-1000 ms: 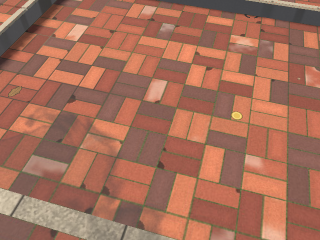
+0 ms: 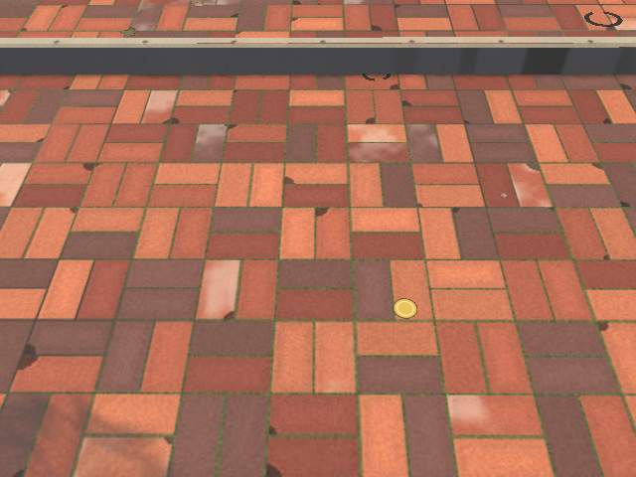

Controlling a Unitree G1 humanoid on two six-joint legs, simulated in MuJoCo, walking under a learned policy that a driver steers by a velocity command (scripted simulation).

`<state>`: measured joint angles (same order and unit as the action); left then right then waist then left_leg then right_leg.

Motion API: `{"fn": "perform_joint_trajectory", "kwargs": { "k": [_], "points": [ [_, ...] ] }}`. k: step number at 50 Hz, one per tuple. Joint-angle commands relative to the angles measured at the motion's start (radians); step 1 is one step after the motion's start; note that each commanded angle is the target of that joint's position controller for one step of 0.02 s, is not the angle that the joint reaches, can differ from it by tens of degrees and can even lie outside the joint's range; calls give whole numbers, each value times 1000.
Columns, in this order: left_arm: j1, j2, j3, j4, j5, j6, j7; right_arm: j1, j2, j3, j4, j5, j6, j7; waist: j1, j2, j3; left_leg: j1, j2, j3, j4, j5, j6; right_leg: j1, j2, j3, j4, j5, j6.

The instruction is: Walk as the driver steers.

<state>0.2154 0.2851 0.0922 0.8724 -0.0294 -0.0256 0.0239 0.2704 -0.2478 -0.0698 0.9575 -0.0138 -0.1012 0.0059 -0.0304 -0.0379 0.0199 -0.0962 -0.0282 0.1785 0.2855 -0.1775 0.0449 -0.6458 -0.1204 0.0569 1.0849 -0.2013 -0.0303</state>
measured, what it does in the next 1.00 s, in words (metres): walks ahead, turning right: right foot, then left foot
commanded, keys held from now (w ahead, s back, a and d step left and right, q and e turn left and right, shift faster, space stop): w+e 0.38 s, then w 0.44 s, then w+q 0.18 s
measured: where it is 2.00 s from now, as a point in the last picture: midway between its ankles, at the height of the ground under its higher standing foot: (387, 261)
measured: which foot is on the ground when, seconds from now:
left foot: down 0.00-0.30, up 0.32-0.80, down 0.82-1.00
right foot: up 0.00-0.26, down 0.28-0.82, up 0.84-1.00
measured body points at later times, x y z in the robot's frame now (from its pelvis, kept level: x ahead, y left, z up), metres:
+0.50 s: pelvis +0.26 -0.10 +0.00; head +0.29 -0.12 +0.45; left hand +0.41 +0.14 -0.11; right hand +0.34 -0.41 -0.11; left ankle +0.34 +0.07 -0.66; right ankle +0.26 -0.17 -0.74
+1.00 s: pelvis +0.57 -0.12 +0.00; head +0.60 -0.12 +0.44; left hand +0.76 +0.11 -0.12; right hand +0.57 -0.40 -0.13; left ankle +0.64 -0.05 -0.74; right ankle +0.48 -0.24 -0.66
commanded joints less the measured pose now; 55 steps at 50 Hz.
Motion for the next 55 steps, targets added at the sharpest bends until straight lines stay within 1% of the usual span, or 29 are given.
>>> {"fn": "perform_joint_trajectory", "kwargs": {
  "k": [1, 5, 10, 12, 13, 14, 15, 16, 17, 18, 19, 20, 21, 23, 25, 30, 36, 39, 40, 41, 42, 43, 44, 45, 46, 48, 50, 52, 55],
  "points": [
    [27, 33, 9, -51, 6, -1, -13, -95, -139, -26, -69, -4, -18, -20, 50, 80, 59, -58, 313, -163, -221, 9, 142, -66, -43, 62, -88, 139, 17],
    [-120, 10, -10, -104, 10, -11, -44, -43, -174, -34, -60, 6, -4, -31, -6, 51, 90, 3, 307, -49, -214, 80, 128, -58, -33, -28, -283, 228, 16],
    [-221, 23, -19, -186, 6, -10, -76, 26, -211, -49, -46, 29, 31, -23, -36, 65, 105, 174, 341, 18, -113, 222, 103, -58, 4, -106, -420, 93, -32],
    [-162, 61, -1, -197, 6, -5, -80, 3, -240, -57, -56, 37, 44, -23, 14, 107, 39, 202, 340, 52, 40, 589, 79, 74, 74, -168, -432, -4, -70],
    [-46, 96, 21, -175, 2, -5, -79, -19, -247, -58, -62, 42, 54, -24, 86, 112, -30, 181, 320, 78, 213, 757, 60, 229, 128, -201, -461, -10, -98],
    [135, 163, 60, -125, -2, -3, -67, -24, -230, -49, -70, 41, 59, -25, 174, 88, -128, 73, 275, 103, 454, 756, 21, 498, 184, -199, -512, 40, -137],
    [264, 282, 99, -97, -5, 7, -43, -4, -158, -24, -106, 11, 49, -26, 191, -83, -211, -258, 205, 111, 816, 338, -42, 806, -3, 136, -559, -35, -227],
    [201, 332, 95, -133, -2, -8, -47, 18, -63, 8, -157, 5, 10, -16, 91, -234, -331, -587, -4, -96, 1095, -388, -84, 1009, -204, 720, -754, -222, -394],
    [206, 231, 60, -148, 10, -25, -59, -100, -152, -8, -175, 46, -28, -3, 156, -91, -326, -692, 38, -257, 1143, -360, -53, 1010, -219, 728, -839, -210, -354],
    [181, 184, 46, -142, 17, -38, -61, -147, -161, -10, -191, 70, -47, 2, 141, -63, -211, -736, 79, -247, 1101, -279, -22, 916, -191, 578, -825, -126, -314],
    [112, 154, 37, -152, 15, -45, -59, -141, -150, -9, -178, 51, -55, -5, 92, 17, -136, -686, 126, -252, 1004, -202, -13, 767, -143, 450, -817, -16, -280],
    [45, 106, 22, -167, 20, -47, -55, -118, -165, -18, -155, 31, -47, -10, 52, 11, -106, -609, 164, -254, 916, -151, -14, 654, -108, 345, -823, 82, -251],
    [9, 87, 12, -184, 32, -48, -50, -91, -167, -22, -142, 29, -30, -5, 26, -11, -92, -545, 182, -257, 881, -116, -17, 579, -89, 300, -846, 141, -243],
    [17, 100, 12, -181, 29, -57, -42, -77, -145, -20, -131, 18, -4, -3, 13, 4, -79, -508, 180, -237, 810, -71, -44, 515, -73, 238, -880, 257, -248],
    [55, 122, 16, -163, 24, -62, -29, -133, -123, -13, -147, 7, 9, -5, 24, 9, -43, -544, 173, -224, 700, 19, -73, 495, -59, 179, -907, 320, -246],
    [111, 129, 13, -127, 21, -60, -14, -288, -96, 3, -181, 16, -1, 7, 83, -30, 12, -519, 124, -196, 362, 317, -83, 490, -9, 82, -929, 216, -184],
    [181, 136, 18, -66, 16, -48, -10, -381, -115, 9, -221, 25, -19, 37, 110, -39, 61, -573, 99, -205, 215, 273, -26, 672, -98, 123, -867, 240, -173],
    [163, 156, 24, -62, 17, -33, -2, -298, -149, -3, -204, 25, -25, 44, 57, -69, 13, -457, 60, -174, 198, 144, 17, 740, -111, 120, -764, 504, -142],
    [145, 161, 23, -65, 19, -27, -2, -201, -174, -18, -176, 24, -26, 40, 2, -72, -51, -316, 23, -138, 185, 134, 40, 733, -80, 95, -650, 681, -125],
    [138, 140, 11, -72, 24, -22, -3, -45, -215, -36, -135, 17, -24, 33, -70, -49, -164, -75, 49, -158, 211, 169, 77, 648, -25, 55, -453, 688, -96],
    [196, 85, -10, -87, 49, -25, -2, 112, -283, -49, -111, 8, -20, 29, -88, 106, -323, 249, 249, -421, 257, 166, 168, 403, 68, 10, -123, 349, -52],
    [317, -1, -31, -82, 26, -48, -15, 165, -300, -54, -76, 18, -13, 40, -26, 387, -407, 498, 401, -903, 78, -105, 307, 51, 224, 36, 163, -360, 9],
    [219, 101, -18, -89, 9, -66, -19, 126, -212, -29, -84, 46, -12, 42, -67, 260, -314, 458, 368, -925, 1, -277, 263, -69, 158, 97, 243, -362, -6],
    [97, 137, -9, -126, -4, -79, -21, 40, -177, -19, -107, 43, -9, 38, -66, 179, -170, 317, 335, -782, -12, -237, 222, -119, 110, 62, 224, -260, -14],
    [36, 130, -12, -140, 8, -88, -16, -20, -170, -14, -126, 27, -6, 36, -45, 81, -98, 172, 299, -689, -28, -123, 209, -87, 71, 41, 177, -182, -15],
    [35, 111, -5, -153, 34, -89, -13, -61, -142, -3, -137, 8, -5, 31, 14, 82, -62, 16, 245, -589, -60, 63, 211, 10, 25, 41, 66, -105, -4],
    [53, 82, -9, -158, 38, -79, -11, -51, -146, -3, -133, 19, -4, 25, 37, 113, -57, -35, 221, -529, -91, 134, 225, 44, 18, 27, -31, -104, 19],
    [-2, 68, -14, -181, 41, -69, -5, -30, -178, -13, -128, 27, -3, 10, 31, 106, -30, -82, 212, -487, -118, 175, 231, 31, 22, 8, -147, -55, 51],
    [-114, 50, -23, -210, 38, -71, -7, 6, -201, -23, -124, 34, 7, -7, -1, 99, -5, -125, 168, -427, -123, 165, 192, 63, 48, 1, -362, 146, 75]
  ]
}}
